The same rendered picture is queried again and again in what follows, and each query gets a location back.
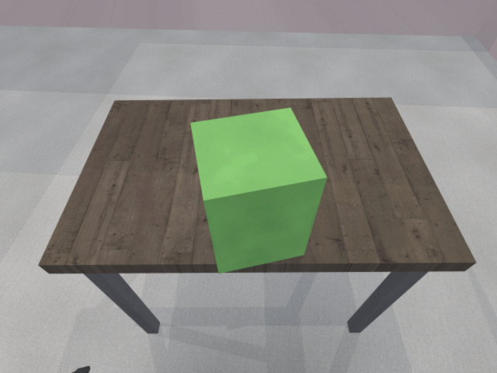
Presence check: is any table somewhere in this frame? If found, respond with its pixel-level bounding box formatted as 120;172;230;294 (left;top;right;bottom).
38;97;476;333

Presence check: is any carton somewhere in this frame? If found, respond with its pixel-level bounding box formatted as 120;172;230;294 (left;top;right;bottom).
190;108;327;274

